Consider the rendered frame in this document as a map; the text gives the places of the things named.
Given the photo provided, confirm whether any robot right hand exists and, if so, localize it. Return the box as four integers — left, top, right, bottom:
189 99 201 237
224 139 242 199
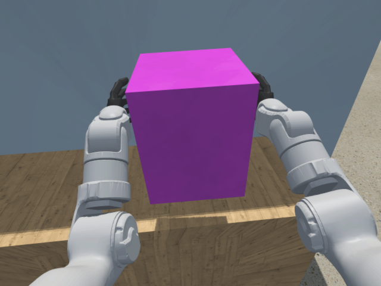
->
251 72 274 115

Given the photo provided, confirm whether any robot left forearm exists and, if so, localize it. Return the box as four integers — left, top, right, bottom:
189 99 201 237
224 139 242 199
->
67 105 132 259

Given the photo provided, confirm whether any robot right upper arm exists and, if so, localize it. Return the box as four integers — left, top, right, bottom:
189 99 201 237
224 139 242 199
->
295 188 381 286

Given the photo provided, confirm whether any pedestal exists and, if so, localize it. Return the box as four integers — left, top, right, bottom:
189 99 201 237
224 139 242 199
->
0 136 316 286

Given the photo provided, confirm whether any robot left hand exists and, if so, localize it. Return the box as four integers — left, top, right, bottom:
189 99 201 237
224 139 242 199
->
107 77 132 123

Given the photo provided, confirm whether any robot left upper arm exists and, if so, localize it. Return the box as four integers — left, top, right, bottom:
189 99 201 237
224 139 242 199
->
29 211 140 286

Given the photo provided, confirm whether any robot right forearm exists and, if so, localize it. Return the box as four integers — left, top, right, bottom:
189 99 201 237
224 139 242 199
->
255 98 377 235

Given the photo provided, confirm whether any carton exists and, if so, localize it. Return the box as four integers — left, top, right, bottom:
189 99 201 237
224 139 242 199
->
125 48 260 204

